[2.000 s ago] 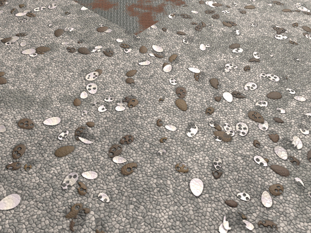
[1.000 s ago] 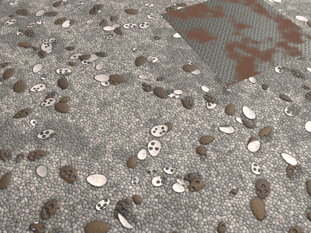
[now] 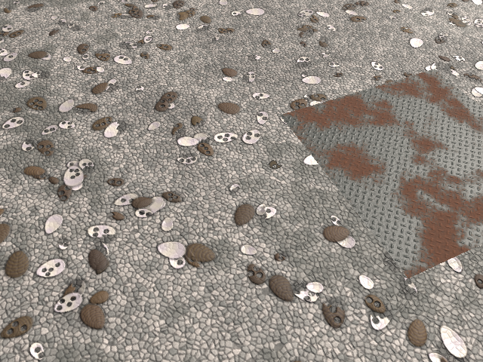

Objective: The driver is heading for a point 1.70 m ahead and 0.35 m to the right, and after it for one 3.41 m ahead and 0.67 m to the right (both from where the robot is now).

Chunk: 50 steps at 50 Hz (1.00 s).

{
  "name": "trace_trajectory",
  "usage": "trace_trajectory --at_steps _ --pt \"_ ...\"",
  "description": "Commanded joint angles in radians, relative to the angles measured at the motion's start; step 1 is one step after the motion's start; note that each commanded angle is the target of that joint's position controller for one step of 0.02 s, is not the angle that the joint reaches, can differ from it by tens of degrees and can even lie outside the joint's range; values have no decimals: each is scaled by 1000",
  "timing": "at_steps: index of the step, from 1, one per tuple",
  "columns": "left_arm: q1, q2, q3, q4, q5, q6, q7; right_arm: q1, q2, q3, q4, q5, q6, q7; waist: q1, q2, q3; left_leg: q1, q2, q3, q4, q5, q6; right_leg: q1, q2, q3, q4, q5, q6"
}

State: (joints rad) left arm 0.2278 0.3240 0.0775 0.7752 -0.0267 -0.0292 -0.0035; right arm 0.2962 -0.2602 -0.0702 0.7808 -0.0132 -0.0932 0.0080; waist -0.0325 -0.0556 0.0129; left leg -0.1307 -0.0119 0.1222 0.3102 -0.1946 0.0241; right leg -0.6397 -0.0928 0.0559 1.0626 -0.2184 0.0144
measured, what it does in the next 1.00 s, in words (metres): walks ahead, turning right: right foot, then left foot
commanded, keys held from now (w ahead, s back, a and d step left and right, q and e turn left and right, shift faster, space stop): w+e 0.44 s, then w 0.56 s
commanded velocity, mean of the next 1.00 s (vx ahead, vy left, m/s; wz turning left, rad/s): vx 0.50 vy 0.00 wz -0.37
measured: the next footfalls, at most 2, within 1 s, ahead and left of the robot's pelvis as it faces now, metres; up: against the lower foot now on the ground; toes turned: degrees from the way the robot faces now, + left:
right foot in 0.28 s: +0.29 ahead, -0.16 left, +0.00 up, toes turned -13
left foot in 0.78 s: +0.64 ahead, -0.05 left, +0.00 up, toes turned -21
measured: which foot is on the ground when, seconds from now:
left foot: down 0.00-0.26, up 0.28-0.76, down 0.78-1.00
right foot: up 0.00-0.26, down 0.28-0.80, up 0.82-1.00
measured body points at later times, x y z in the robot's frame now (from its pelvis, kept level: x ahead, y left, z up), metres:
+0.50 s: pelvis +0.26 -0.09 +0.00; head +0.29 -0.11 +0.45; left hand +0.43 +0.16 -0.11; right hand +0.35 -0.40 -0.10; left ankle +0.38 +0.08 -0.67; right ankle +0.25 -0.15 -0.75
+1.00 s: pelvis +0.56 -0.11 +0.00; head +0.58 -0.11 +0.45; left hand +0.78 +0.09 -0.11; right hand +0.52 -0.39 -0.12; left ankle +0.60 -0.04 -0.75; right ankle +0.53 -0.27 -0.67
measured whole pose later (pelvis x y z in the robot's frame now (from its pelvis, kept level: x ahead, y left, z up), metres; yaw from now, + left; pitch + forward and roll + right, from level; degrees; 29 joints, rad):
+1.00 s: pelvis +0.56 -0.11 +0.00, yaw -22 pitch +1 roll +1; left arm 0.24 0.30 0.06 0.73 -0.01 -0.05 0.00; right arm 0.30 -0.26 -0.04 0.81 0.00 -0.09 0.03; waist -0.03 -0.04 0.02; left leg -0.20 -0.06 0.04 0.34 -0.17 0.06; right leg -0.58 -0.08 0.05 1.04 -0.27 -0.01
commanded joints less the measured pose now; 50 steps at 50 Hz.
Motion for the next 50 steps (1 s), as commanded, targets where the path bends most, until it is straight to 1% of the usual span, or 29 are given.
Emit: trace_trajectory --at_steps 1,5,9,11,12,13,14,15,16,17,18,19,20,23,25,28,31,35,37,38,39,40,41,42,43,44,46,48,50 --pt "-8 5 -3 -71 5 -2 -12 -74 -135 -33 -56 0 -22 -11 29 115 24 25 274 -121 -181 238 160 -67 -40 40 -120 147 5" --pt "-144 -7 -15 -121 7 -6 -39 -33 -177 -45 -26 12 -10 -20 -19 96 62 59 279 -19 -187 240 138 -28 -21 -28 -317 257 -18" --pt "-225 13 -11 -174 6 -3 -57 9 -208 -58 7 33 14 -20 -31 100 84 183 310 31 -122 339 109 -32 3 -77 -411 158 -66" --pt "-190 43 4 -185 9 2 -60 3 -239 -66 9 40 28 -24 7 131 33 219 309 65 8 665 87 74 64 -138 -421 52 -106" --pt "-105 72 22 -169 8 5 -58 -4 -251 -68 8 44 38 -27 60 140 -24 213 295 85 146 818 73 195 109 -169 -432 16 -131" --pt "55 122 53 -127 4 8 -49 -15 -241 -62 3 47 44 -30 147 121 -107 134 257 117 356 834 41 427 158 -178 -493 69 -168" --pt "214 212 89 -91 1 20 -26 8 -197 -43 -14 21 38 -33 203 6 -201 -121 212 120 673 506 -10 738 46 30 -514 88 -228" --pt "162 314 95 -106 -7 8 -24 98 -53 6 -75 -13 9 -18 67 -234 -297 -559 1 -6 1004 -392 -69 1029 -200 620 -636 -115 -425" --pt "192 220 68 -133 0 -7 -30 -23 -142 -7 -80 29 -27 -6 155 -92 -371 -661 8 -208 1086 -397 -48 1047 -239 761 -770 -226 -423" --pt "158 168 52 -121 8 -21 -32 -111 -183 -18 -108 61 -45 0 159 -48 -221 -730 50 -203 1059 -296 -23 945 -213 616 -785 -149 -372" --pt "101 143 43 -126 6 -28 -30 -117 -168 -13 -104 46 -53 -7 114 25 -147 -685 93 -204 973 -211 -13 801 -171 503 -778 -52 -337" --pt "34 106 31 -138 10 -27 -27 -116 -169 -18 -89 16 -51 -15 73 53 -87 -614 121 -201 887 -159 -18 666 -128 401 -790 58 -308" --pt "-1 96 25 -156 26 -29 -22 -89 -173 -23 -89 9 -41 -14 35 5 -79 -539 137 -214 851 -127 -26 572 -113 367 -807 153 -314" --pt "-10 100 26 -155 23 -36 -8 -76 -142 -19 -83 0 -11 -12 9 21 -59 -480 130 -185 731 -67 -67 454 -76 264 -843 292 -316" --pt "21 111 28 -136 20 -40 3 -138 -112 -6 -99 -3 -4 -10 31 18 -31 -492 122 -170 595 60 -87 427 -53 198 -856 343 -296" --pt "68 109 24 -105 14 -39 10 -242 -80 11 -116 3 -10 2 81 -5 -12 -420 88 -154 366 283 -85 404 -7 129 -857 261 -242" --pt "125 120 25 -70 9 -39 9 -324 -93 12 -137 19 -18 16 119 -15 21 -407 68 -157 263 350 -67 448 -44 164 -855 167 -236" --pt "166 125 28 -35 10 -27 13 -349 -123 4 -158 18 -29 31 114 -28 40 -455 59 -168 188 220 -14 613 -116 227 -775 245 -219" --pt "151 132 31 -32 10 -18 15 -282 -142 -6 -145 18 -33 30 72 -50 14 -361 32 -136 163 137 20 649 -114 225 -700 428 -196" --pt "135 121 26 -35 12 -14 16 -177 -168 -22 -114 15 -35 25 15 -38 -54 -209 8 -109 135 155 49 640 -68 188 -580 582 -175" --pt "124 89 10 -52 22 -13 15 -23 -210 -36 -88 3 -36 20 -55 -5 -192 55 101 -194 184 200 107 528 -16 144 -363 533 -142" --pt "244 18 -13 -64 15 -26 13 107 -295 -60 -63 -9 -30 17 -48 213 -359 452 322 -581 163 56 259 171 133 56 12 174 -59" --pt "244 28 -18 -60 8 -39 11 150 -236 -47 -34 18 -23 26 -60 334 -380 519 398 -862 11 -164 302 -27 182 98 174 -352 -43" --pt "153 108 2 -74 -9 -45 6 91 -177 -27 -42 32 -18 24 -70 225 -219 406 376 -778 -18 -296 253 -123 119 121 245 -308 -51" --pt "74 111 1 -94 -8 -49 5 23 -156 -18 -55 24 -10 19 -53 149 -119 272 339 -656 -37 -261 219 -129 68 75 223 -224 -55" --pt "26 99 1 -105 8 -51 4 -26 -134 -7 -57 14 -5 20 -29 101 -34 141 293 -561 -74 -169 206 -112 33 47 151 -159 -53" --pt "57 74 3 -94 16 -43 3 -67 -115 2 -59 1 -11 20 21 143 -13 16 245 -467 -119 -16 200 -15 -13 41 66 -86 -40" --pt "75 42 -3 -84 17 -34 4 -63 -125 0 -46 10 -18 19 37 146 -17 -23 227 -388 -150 86 211 7 -23 20 7 -56 -24" --pt "15 29 -9 -105 25 -33 7 -46 -154 -8 -30 15 -19 13 27 125 3 -24 226 -334 -173 187 221 -31 -33 8 -96 25 -4"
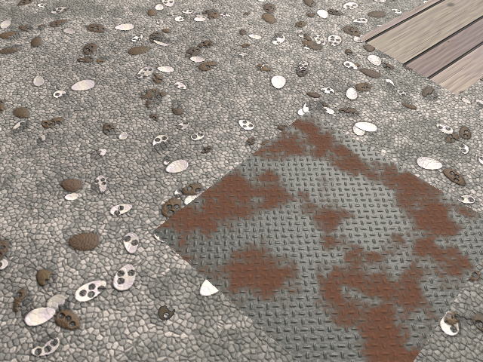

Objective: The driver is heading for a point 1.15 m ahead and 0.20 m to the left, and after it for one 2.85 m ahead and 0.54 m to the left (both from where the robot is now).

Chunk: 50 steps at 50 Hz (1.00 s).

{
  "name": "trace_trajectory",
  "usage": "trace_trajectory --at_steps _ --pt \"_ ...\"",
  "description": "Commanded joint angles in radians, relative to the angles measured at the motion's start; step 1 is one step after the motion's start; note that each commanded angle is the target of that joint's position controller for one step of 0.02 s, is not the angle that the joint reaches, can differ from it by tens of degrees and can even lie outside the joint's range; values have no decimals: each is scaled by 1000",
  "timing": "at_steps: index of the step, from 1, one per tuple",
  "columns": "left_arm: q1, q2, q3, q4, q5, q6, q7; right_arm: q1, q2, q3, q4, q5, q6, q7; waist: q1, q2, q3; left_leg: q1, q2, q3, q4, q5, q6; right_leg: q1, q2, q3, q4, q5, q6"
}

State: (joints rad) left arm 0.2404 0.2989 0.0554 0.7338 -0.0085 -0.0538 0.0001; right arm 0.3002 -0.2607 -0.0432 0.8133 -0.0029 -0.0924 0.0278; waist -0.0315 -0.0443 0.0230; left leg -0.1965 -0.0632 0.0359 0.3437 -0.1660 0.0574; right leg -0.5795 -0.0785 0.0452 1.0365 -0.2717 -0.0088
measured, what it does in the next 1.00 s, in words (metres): walks ahead: right foot, then left foot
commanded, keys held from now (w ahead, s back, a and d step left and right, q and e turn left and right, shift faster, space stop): w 1.00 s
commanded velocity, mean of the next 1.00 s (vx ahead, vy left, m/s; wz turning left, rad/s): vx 0.50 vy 0.00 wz -0.01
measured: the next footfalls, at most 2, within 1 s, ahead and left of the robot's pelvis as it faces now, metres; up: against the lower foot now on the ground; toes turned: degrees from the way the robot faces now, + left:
right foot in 0.30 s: +0.35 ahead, -0.15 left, +0.00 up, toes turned -1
left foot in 0.82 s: +0.64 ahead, +0.10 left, +0.00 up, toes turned +2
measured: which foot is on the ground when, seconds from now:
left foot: down 0.00-0.32, up 0.34-0.80, down 0.82-1.00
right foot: up 0.00-0.28, down 0.30-0.84, up 0.86-1.00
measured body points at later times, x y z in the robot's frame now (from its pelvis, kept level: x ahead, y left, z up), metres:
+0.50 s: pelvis +0.29 -0.06 +0.00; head +0.31 -0.07 +0.45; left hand +0.38 +0.21 -0.11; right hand +0.39 -0.34 -0.12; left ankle +0.29 +0.10 -0.67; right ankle +0.31 -0.15 -0.74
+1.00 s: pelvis +0.56 +0.01 +0.00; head +0.59 +0.02 +0.45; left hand +0.65 +0.29 -0.13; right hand +0.66 -0.26 -0.11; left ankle +0.60 +0.10 -0.74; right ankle +0.54 -0.15 -0.66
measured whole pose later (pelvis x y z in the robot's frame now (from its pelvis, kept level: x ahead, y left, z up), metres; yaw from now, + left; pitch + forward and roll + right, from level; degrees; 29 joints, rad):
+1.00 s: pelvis +0.56 +0.01 +0.00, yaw +0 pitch +1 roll +0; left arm 0.25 0.30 0.05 0.85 -0.02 -0.07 0.00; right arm 0.24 -0.27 -0.04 0.83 -0.01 -0.08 0.03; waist -0.02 -0.04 0.03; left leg -0.27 -0.04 0.05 0.40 -0.16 0.06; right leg -0.51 -0.08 0.02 1.10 -0.32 -0.02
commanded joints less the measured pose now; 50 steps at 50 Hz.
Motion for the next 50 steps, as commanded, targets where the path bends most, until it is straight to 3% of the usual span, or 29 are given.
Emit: trace_trajectory --at_steps 1,5,10,12,13,14,15,16,17,18,19,20,21,22,25,28,31,34,37,39,40,41,42,43,44,45,46,48,50 --pt "-27 47 10 -71 8 -11 3 -41 -162 -37 -55 6 -17 -10 19 106 -4 48 268 -218 -212 187 181 -94 -48 14 -135 138 25" --pt "-160 18 -2 -99 3 -26 -11 20 -179 -38 -22 18 -5 -19 -31 100 14 62 227 -122 -213 226 142 -30 -12 -24 -385 347 25" --pt "-282 30 -2 -145 -9 -38 -37 102 -192 -41 30 25 22 -24 -59 106 46 209 293 -144 -155 258 130 -53 17 -26 -510 316 -6" --pt "-268 49 4 -147 -7 -42 -45 99 -205 -47 40 26 34 -30 -33 118 31 266 315 -150 -101 355 113 -15 31 -31 -539 239 -32" --pt "-221 68 13 -137 -5 -43 -45 86 -217 -50 39 26 38 -33 -1 131 0 276 310 -141 -42 491 101 63 54 -50 -550 204 -49" --pt "-112 98 30 -105 -1 -43 -40 65 -217 -49 37 27 44 -36 65 127 -69 257 278 -107 85 640 81 225 82 -80 -581 218 -76" --pt "49 150 53 -62 5 -42 -31 60 -190 -36 25 18 45 -39 135 106 -187 144 229 -71 285 605 49 488 41 -45 -551 257 -117" --pt "187 250 75 -44 27 -37 -21 138 -98 -4 -11 1 29 -35 138 -73 -362 -221 112 -18 667 234 -14 908 -218 322 -522 237 -249" --pt "221 216 69 -23 3 -29 -23 174 -70 9 8 8 9 -27 135 -229 -460 -445 5 -100 891 -399 -40 1029 -329 667 -667 79 -348" --pt "171 151 45 -29 -5 -26 -22 92 -175 -19 -9 33 -8 -18 148 -134 -319 -555 71 -157 970 -388 -27 931 -293 587 -707 -35 -299" --pt "106 126 36 -37 -2 -23 -18 3 -182 -21 -36 46 -16 -14 131 -82 -193 -577 120 -125 949 -302 -19 787 -252 449 -731 -17 -263" --pt "46 106 28 -37 5 -24 -21 -38 -169 -20 -44 34 -16 -16 99 -17 -103 -551 157 -103 879 -226 -23 640 -208 355 -771 56 -244" --pt "4 78 19 -42 14 -29 -23 -38 -161 -26 -40 18 -7 -19 65 -12 -61 -499 186 -107 821 -171 -29 539 -176 293 -809 122 -230" --pt "-17 80 20 -41 19 -34 -25 -9 -143 -23 -33 17 3 -18 36 -44 -52 -440 198 -108 798 -144 -40 469 -166 263 -839 173 -237" --pt "-19 96 27 -15 8 -52 -26 -13 -104 -16 -31 10 27 -26 9 -28 -26 -423 209 -94 700 -78 -70 390 -143 161 -896 275 -250" --pt "16 119 33 15 6 -50 -15 -116 -89 -10 -60 2 25 -23 34 -5 3 -453 207 -86 509 102 -83 397 -118 82 -917 315 -231" --pt "62 139 36 44 -1 -43 -7 -225 -71 -1 -84 8 14 -12 75 -3 23 -401 171 -55 320 251 -78 405 -93 24 -922 294 -200" --pt "123 153 39 84 -11 -32 -4 -307 -78 0 -113 17 8 1 104 -4 40 -406 153 -57 231 267 -64 490 -129 35 -899 270 -194" --pt "140 162 45 112 -15 -15 2 -335 -100 -5 -135 17 2 15 93 -14 42 -417 141 -65 174 172 -28 600 -176 54 -836 329 -172" --pt "123 174 49 119 -15 -3 7 -271 -125 -16 -122 15 -2 17 49 -33 2 -309 110 -34 150 101 0 636 -176 47 -750 501 -149" --pt "107 169 45 118 -14 3 9 -163 -154 -34 -89 12 -3 13 -12 -26 -63 -153 78 -1 126 101 24 619 -136 12 -620 646 -127" --pt "115 133 30 109 -2 5 12 0 -208 -59 -45 7 -1 3 -76 7 -185 106 123 -43 159 132 63 509 -82 -31 -404 602 -94" --pt "218 35 -3 82 6 -11 5 118 -309 -83 -28 -9 6 -3 -64 204 -346 520 374 -444 152 20 211 113 55 -93 -10 271 -17" --pt "213 32 -8 99 4 -31 2 155 -257 -71 -14 12 13 -1 -81 310 -412 599 450 -745 -8 -128 266 -72 137 18 178 -297 -2" --pt "135 127 18 78 -24 -47 -7 98 -205 -50 -22 17 13 -2 -83 231 -280 502 426 -658 -39 -235 220 -175 73 73 262 -276 -21" --pt "59 132 18 55 -35 -54 -8 26 -180 -42 -38 12 13 -4 -61 174 -171 364 392 -534 -60 -212 189 -192 19 39 240 -190 -34" --pt "14 123 19 48 -20 -52 -4 -36 -152 -33 -44 2 12 -2 -35 109 -81 220 350 -437 -101 -134 173 -166 -17 18 175 -112 -34" --pt "52 97 22 62 -6 -32 0 -94 -118 -24 -50 -9 0 1 25 150 -49 68 306 -340 -156 -1 167 -46 -61 30 92 -27 -23" --pt "65 64 18 72 -3 -14 4 -92 -126 -28 -37 -3 -10 1 45 135 -39 18 288 -266 -197 81 178 -23 -66 18 42 17 -6"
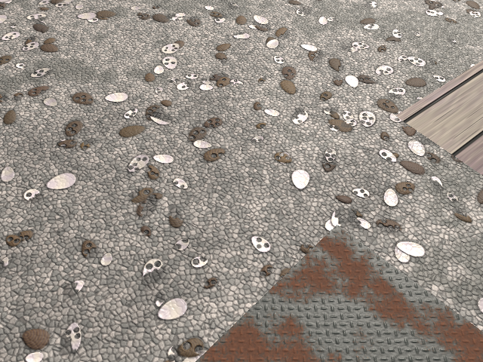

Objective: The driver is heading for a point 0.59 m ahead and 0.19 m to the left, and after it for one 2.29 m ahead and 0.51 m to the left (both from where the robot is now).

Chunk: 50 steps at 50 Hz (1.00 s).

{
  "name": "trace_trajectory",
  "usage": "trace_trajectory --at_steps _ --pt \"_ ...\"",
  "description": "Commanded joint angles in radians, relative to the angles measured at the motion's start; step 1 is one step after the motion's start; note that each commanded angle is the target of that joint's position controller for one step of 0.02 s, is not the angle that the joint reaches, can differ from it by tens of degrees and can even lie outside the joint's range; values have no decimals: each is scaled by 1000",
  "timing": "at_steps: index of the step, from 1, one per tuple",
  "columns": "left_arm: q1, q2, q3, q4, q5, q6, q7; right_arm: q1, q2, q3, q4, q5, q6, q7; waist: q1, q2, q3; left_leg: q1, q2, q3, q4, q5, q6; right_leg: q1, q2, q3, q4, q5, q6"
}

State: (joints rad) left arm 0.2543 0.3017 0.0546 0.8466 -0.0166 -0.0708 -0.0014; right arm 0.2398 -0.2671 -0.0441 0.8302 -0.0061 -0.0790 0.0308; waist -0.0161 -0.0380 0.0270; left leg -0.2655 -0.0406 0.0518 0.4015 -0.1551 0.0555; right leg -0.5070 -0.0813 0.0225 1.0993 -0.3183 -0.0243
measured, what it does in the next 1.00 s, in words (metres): walks ahead, turning left: right foot, then left foot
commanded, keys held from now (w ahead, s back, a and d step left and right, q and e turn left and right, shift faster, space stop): w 0.04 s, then w+q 0.76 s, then q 0.20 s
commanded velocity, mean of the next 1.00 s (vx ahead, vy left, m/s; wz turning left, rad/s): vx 0.47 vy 0.00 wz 0.43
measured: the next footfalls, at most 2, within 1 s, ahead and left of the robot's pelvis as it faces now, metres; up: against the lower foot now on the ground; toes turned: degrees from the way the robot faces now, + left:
right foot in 0.34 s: +0.37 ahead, -0.15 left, +0.00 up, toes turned +7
left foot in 0.84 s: +0.56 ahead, +0.19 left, +0.00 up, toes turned +27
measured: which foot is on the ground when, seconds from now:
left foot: down 0.00-0.34, up 0.36-0.82, down 0.84-1.00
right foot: up 0.00-0.32, down 0.34-0.86, up 0.88-1.00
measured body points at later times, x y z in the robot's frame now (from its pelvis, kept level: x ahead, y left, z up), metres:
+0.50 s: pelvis +0.27 -0.05 +0.00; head +0.30 -0.06 +0.45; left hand +0.35 +0.24 -0.11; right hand +0.39 -0.32 -0.13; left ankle +0.20 +0.08 -0.66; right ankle +0.33 -0.15 -0.74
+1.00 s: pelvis +0.49 +0.08 -0.01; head +0.53 +0.12 +0.43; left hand +0.47 +0.39 -0.13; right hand +0.76 -0.10 -0.10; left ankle +0.52 +0.17 -0.74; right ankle +0.51 -0.10 -0.64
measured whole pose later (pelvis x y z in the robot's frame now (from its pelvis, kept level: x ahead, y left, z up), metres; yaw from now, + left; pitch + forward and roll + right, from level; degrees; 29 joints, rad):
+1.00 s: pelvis +0.49 +0.08 -0.01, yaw +29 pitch +1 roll -1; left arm 0.13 0.32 0.07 0.83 0.00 -0.07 0.02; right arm 0.17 -0.30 -0.08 0.68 0.00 -0.02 0.03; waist 0.00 -0.01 0.10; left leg -0.39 -0.07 0.01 0.51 -0.12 0.10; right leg -0.47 -0.06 0.02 1.22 -0.45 0.05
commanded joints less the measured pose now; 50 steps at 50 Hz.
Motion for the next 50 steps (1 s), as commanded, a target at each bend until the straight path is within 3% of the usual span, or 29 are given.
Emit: trace_trajectory --at_steps 1,5,7,11,14,15,16,17,18,19,20,21,22,23,26,30,33,36,38,40,41,42,43,44,45,46,47,48,50 --pt "25 57 18 -51 9 7 8 -22 -135 -31 -45 2 -27 -5 29 120 -28 83 268 -258 -268 114 186 -122 -66 39 -65 104 21" --pt "-125 37 12 -98 21 -4 4 45 -158 -38 -9 13 -18 -23 -7 87 8 101 227 -186 -283 185 165 -146 -45 26 -328 316 47" --pt "-200 25 6 -116 16 -13 -4 82 -172 -42 8 20 -11 -31 -32 87 20 102 210 -168 -277 165 150 -104 -14 12 -454 395 54" --pt "-309 35 3 -149 4 -29 -23 152 -178 -48 40 32 7 -40 -60 98 38 172 242 -217 -218 129 143 -68 21 24 -581 405 53" --pt "-277 79 17 -145 3 -43 -29 146 -192 -59 44 32 21 -49 -21 127 19 223 273 -276 -138 155 117 19 33 37 -633 313 27" --pt "-219 96 25 -129 3 -47 -26 134 -191 -60 41 32 26 -50 15 135 -8 217 262 -276 -79 214 104 109 44 21 -655 281 11" --pt "-95 135 46 -94 8 -50 -19 131 -167 -51 36 27 28 -49 72 120 -88 180 206 -245 59 287 77 295 45 10 -668 270 -19" --pt "72 197 65 -70 26 -51 -9 122 -107 -29 7 10 28 -47 140 38 -243 26 134 -196 340 136 41 577 -105 147 -622 257 -79" --pt "143 278 86 -46 22 -35 -8 262 3 2 -16 18 10 -43 88 -244 -385 -360 -17 -88 692 -358 -30 936 -348 550 -680 115 -226" --pt "149 187 64 -49 16 -31 -10 233 -83 -17 -7 42 1 -44 115 -217 -378 -476 30 -185 843 -437 -30 897 -348 688 -778 -104 -232" --pt "82 121 44 -60 15 -33 -7 134 -163 -40 -31 56 0 -45 122 -130 -226 -523 76 -188 874 -354 -19 767 -306 536 -807 -133 -182" --pt "11 96 34 -65 19 -33 -6 86 -159 -44 -42 52 4 -49 96 -79 -144 -497 117 -162 857 -272 -21 638 -268 414 -830 -39 -156" --pt "-36 63 25 -63 22 -33 -7 65 -146 -48 -47 38 11 -50 73 -59 -81 -467 142 -161 815 -216 -24 531 -234 326 -865 42 -148" --pt "-65 54 23 -57 30 -37 -7 79 -124 -50 -51 36 21 -46 41 -95 -55 -413 169 -166 783 -177 -27 455 -215 254 -893 103 -143" --pt "-88 65 32 -38 27 -48 -5 67 -73 -47 -70 38 51 -40 15 -62 -12 -387 188 -150 720 -122 -39 374 -199 112 -958 228 -154" --pt "-73 109 48 -14 28 -46 5 -11 -61 -42 -111 29 58 -26 23 -25 10 -416 188 -136 528 59 -52 393 -190 -32 -985 329 -156" --pt "-51 132 54 -3 21 -36 12 -114 -49 -33 -144 28 50 -4 59 -8 35 -380 170 -78 371 169 -42 412 -177 -126 -988 353 -138" --pt "-4 156 62 17 7 -20 14 -198 -53 -30 -184 28 52 12 84 -1 61 -388 157 -45 280 156 -22 499 -201 -168 -967 373 -121" --pt "9 174 69 27 -4 -5 13 -223 -68 -34 -208 27 56 20 78 -8 66 -383 137 -20 246 87 3 566 -220 -191 -916 466 -104" --pt "-3 204 78 24 -15 9 16 -179 -101 -51 -214 24 61 23 34 -38 18 -277 78 36 237 -16 42 602 -220 -223 -783 779 -83" --pt "-23 213 81 18 -20 19 18 -81 -134 -72 -194 22 64 21 -28 -40 -32 -152 29 66 212 -35 66 589 -200 -244 -623 946 -66" --pt "-34 195 74 10 -21 25 21 84 -190 -105 -148 21 66 10 -114 -11 -117 82 -21 70 139 63 100 502 -152 -269 -393 945 -25" --pt "0 133 51 -15 21 19 21 186 -289 -133 -129 21 76 -15 -124 165 -207 371 139 -177 135 307 162 230 -86 -271 -60 467 41" --pt "68 38 17 -67 41 -6 12 90 -363 -131 -182 7 68 -17 -5 363 -346 606 397 -744 9 355 387 -127 136 -129 292 -328 106" --pt "-5 135 34 -56 7 -30 1 100 -281 -106 -205 8 56 -2 -83 175 -421 597 405 -735 -33 400 372 -169 87 63 350 -327 86" --pt "-73 140 35 -83 -19 -37 0 64 -234 -92 -202 10 43 1 -71 133 -301 500 366 -572 -15 469 330 -213 50 51 321 -258 64" --pt "-77 124 33 -72 -5 -36 11 20 -204 -85 -195 22 36 1 -30 45 -189 355 303 -451 -15 505 274 -202 7 46 225 -183 61" --pt "-78 135 40 -65 18 -28 23 -26 -175 -79 -202 24 36 -7 -3 46 -150 246 271 -390 -29 500 242 -158 -23 48 142 -132 61" --pt "-51 134 44 -69 24 2 29 -66 -187 -78 -221 -6 41 -16 42 91 -128 79 260 -369 -68 610 261 -45 -15 49 98 -98 75"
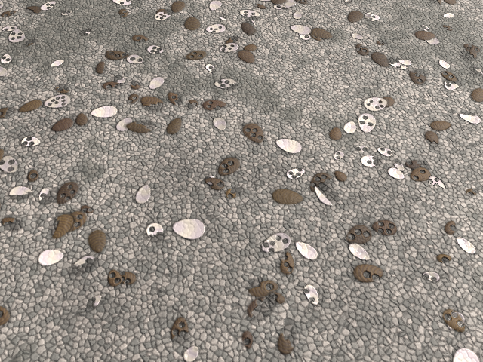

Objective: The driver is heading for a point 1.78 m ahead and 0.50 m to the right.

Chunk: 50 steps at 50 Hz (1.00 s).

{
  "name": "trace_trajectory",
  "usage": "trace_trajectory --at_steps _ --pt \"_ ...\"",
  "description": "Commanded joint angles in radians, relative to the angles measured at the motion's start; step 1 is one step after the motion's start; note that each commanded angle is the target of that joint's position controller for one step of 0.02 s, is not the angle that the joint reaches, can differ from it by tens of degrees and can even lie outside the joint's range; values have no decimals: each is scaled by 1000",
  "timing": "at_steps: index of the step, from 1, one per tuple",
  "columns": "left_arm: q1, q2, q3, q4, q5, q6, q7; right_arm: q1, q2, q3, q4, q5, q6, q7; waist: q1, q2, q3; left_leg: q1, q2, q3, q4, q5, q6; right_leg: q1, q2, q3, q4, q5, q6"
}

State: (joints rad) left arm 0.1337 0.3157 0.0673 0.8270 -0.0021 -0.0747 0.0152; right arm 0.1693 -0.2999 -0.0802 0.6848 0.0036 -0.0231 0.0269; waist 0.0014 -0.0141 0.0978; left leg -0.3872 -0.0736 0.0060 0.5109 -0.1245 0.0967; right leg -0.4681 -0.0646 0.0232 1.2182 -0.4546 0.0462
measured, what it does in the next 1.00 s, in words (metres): walks ahead, turning right: right foot, then left foot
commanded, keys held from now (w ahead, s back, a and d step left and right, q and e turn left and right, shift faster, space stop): q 0.08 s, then e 0.92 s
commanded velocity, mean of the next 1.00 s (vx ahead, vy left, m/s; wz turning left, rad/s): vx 0.05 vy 0.00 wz -0.23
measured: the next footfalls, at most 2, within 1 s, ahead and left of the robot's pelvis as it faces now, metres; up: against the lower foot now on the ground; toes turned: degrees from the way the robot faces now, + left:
right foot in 0.30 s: +0.22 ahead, -0.15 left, +0.00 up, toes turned +4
left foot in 0.64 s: +0.16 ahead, +0.10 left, +0.00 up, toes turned -11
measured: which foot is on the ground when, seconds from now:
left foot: down 0.00-0.38, up 0.40-0.62, down 0.64-1.00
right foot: up 0.00-0.28, down 0.30-0.62, up 0.64-1.00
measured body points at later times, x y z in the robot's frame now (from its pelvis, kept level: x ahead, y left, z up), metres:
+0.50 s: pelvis +0.11 -0.03 +0.00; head +0.15 -0.03 +0.45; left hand +0.25 +0.25 -0.11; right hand +0.26 -0.30 -0.11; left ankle +0.07 +0.08 -0.70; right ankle +0.18 -0.16 -0.73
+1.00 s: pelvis +0.12 +0.00 +0.01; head +0.16 +0.00 +0.46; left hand +0.36 +0.21 -0.10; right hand +0.13 -0.30 -0.09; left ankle +0.12 +0.11 -0.73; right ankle +0.08 -0.14 -0.69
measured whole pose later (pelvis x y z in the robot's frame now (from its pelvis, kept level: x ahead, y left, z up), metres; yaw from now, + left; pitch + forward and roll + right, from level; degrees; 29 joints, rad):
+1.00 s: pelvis +0.12 +0.00 +0.01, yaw -20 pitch +1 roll -1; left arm 0.13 0.30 0.08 0.72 -0.02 0.07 0.00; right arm 0.19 -0.27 -0.06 0.75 -0.01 0.01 -0.04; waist -0.03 -0.02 0.06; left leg -0.16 0.05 0.15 0.40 -0.26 0.02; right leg -0.44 -0.04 0.01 0.84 -0.37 0.10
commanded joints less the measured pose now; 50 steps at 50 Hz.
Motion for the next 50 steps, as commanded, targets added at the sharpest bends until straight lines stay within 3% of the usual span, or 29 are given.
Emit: trace_trajectory --at_steps 1,5,8,10,12,14,15,16,17,18,19,21,22,23,25,26,28,30,31,32,33,34,35,36,37,40,43,47,50 --pt "86 108 28 -48 11 15 13 -3 -158 -43 -77 -15 -16 -16 36 61 -203 171 278 -289 -176 624 218 -65 -23 43 -68 53 16" --pt "41 67 14 -63 17 30 14 10 -165 -45 -69 6 4 -44 27 69 -247 185 232 -237 -155 583 169 -69 12 37 -286 213 46" --pt "-2 52 2 -61 6 36 1 5 -121 -24 -51 -7 11 -52 -3 101 -247 179 223 -198 -168 471 134 -2 -2 32 -428 353 44" --pt "-28 49 -2 -60 4 34 -7 13 -83 -4 -21 -22 5 -46 -17 110 -225 167 227 -187 -178 400 123 63 -10 35 -511 393 30" --pt "-43 65 2 -63 4 30 -14 14 -77 6 8 -32 -3 -36 -24 122 -191 177 245 -196 -164 370 118 96 -3 29 -574 359 7" --pt "-32 77 7 -66 7 23 -19 0 -87 9 28 -25 -6 -32 -2 114 -167 190 244 -197 -111 343 95 144 16 9 -687 357 -31" --pt "-35 96 11 -73 14 21 -20 24 -97 6 41 -17 -5 -34 0 95 -156 202 218 -192 -82 286 61 174 16 15 -762 477 -53" --pt "-44 144 20 -85 16 20 -16 60 -107 2 46 -24 -7 -40 -26 43 -168 211 170 -168 -29 192 21 208 -35 81 -752 741 -80" --pt "-68 197 33 -93 15 26 -16 145 -111 -4 54 -33 -8 -45 -93 -62 -195 166 85 -108 18 60 -23 268 -83 153 -715 873 -142" --pt "-38 172 37 -88 -1 39 -18 115 -105 -2 51 -35 -3 -57 -55 -123 -217 144 36 -39 82 -50 -63 273 -112 223 -744 797 -202" --pt "-6 141 30 -82 -5 48 -19 71 -98 -3 36 -31 7 -66 -29 -154 -212 95 16 -19 141 -145 -85 285 -154 314 -781 727 -248" --pt "41 132 27 -76 3 53 -16 14 -71 -5 14 -14 33 -74 3 -208 -209 -9 -18 -39 256 -386 -93 324 -220 465 -842 683 -312" --pt "64 153 35 -76 8 47 -14 -11 -78 -8 1 -9 41 -73 27 -218 -215 -76 -13 -74 361 -495 -98 363 -250 518 -864 688 -330" --pt "63 170 42 -79 7 42 -7 -20 -86 -13 -4 -5 44 -72 33 -186 -235 -108 2 -105 452 -522 -108 385 -253 520 -863 695 -327" --pt "4 175 52 -90 -14 55 9 -3 -70 -12 5 2 40 -71 5 -129 -238 -98 29 -107 361 -439 -130 363 -183 428 -853 640 -256" --pt "-16 166 55 -95 -22 71 17 0 -59 -10 13 7 36 -70 3 -135 -234 -65 25 -93 279 -388 -140 342 -154 405 -859 594 -232" --pt "-41 159 59 -104 -21 101 24 24 -39 -6 29 10 29 -61 -1 -165 -238 48 2 -62 151 -286 -149 274 -107 376 -866 526 -212" --pt "-72 158 62 -119 -29 119 27 93 -45 -13 53 11 22 -46 -38 -167 -238 179 -8 -30 -39 -128 -130 203 -71 359 -852 413 -183" --pt "-60 140 57 -121 -33 122 29 120 -67 -22 63 8 24 -44 -46 -144 -228 264 17 -37 -124 -78 -105 129 -35 339 -830 294 -147" --pt "-29 91 44 -123 -22 122 26 141 -145 -42 57 -10 31 -52 -32 15 -207 349 204 -217 -214 -138 -37 -19 43 259 -667 79 -85" --pt "-29 63 40 -156 -18 107 21 78 -237 -60 33 -51 38 -52 -3 300 -157 248 431 -505 -294 -96 114 -160 180 108 -438 -115 -35" --pt "-28 140 61 -146 -8 91 20 28 -186 -42 -2 -77 24 -55 -4 224 -137 193 480 -532 -292 -44 181 -152 107 157 -227 -133 -21" --pt "9 170 77 -115 -17 93 19 -39 -128 -25 -17 -63 13 -62 32 138 -116 187 428 -424 -266 14 149 -153 105 162 -137 -76 -21" --pt "54 153 78 -83 -15 104 25 -77 -109 -19 -25 -39 5 -65 50 105 -102 213 364 -324 -242 40 100 -166 100 151 -101 -19 -8" --pt "70 139 76 -71 -10 113 30 -81 -100 -15 -24 -21 -1 -69 43 107 -98 250 343 -269 -223 98 81 -190 90 147 -65 31 8" --pt "17 98 60 -108 -22 115 20 -5 -102 -12 -1 -19 5 -82 -1 131 -104 322 315 -149 -200 295 100 -208 81 86 -71 89 53" --pt "-42 77 44 -155 -25 117 9 55 -129 -22 17 -18 19 -89 -45 147 -122 425 350 -129 -197 336 126 -214 51 54 -196 91 81" --pt "-61 66 31 -193 -21 124 -11 33 -169 -38 15 -15 28 -77 -52 161 -125 393 377 -66 -204 342 135 -99 15 -6 -340 79 70" --pt "-57 73 34 -210 -20 132 -22 14 -184 -46 17 -6 30 -61 -48 171 -130 359 383 -14 -182 389 127 0 25 -61 -444 80 39"
Velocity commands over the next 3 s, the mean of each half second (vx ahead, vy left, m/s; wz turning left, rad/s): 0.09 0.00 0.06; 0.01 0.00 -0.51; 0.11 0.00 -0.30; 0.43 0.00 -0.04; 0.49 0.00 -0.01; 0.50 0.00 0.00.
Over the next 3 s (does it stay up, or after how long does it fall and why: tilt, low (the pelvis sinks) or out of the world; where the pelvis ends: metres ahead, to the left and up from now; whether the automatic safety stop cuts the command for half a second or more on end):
stays up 0.84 -0.35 0.02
